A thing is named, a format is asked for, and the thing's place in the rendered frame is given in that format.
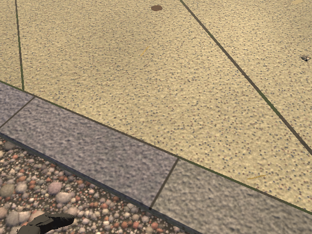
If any robot left hand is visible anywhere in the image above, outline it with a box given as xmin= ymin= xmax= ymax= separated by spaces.
xmin=17 ymin=212 xmax=75 ymax=234

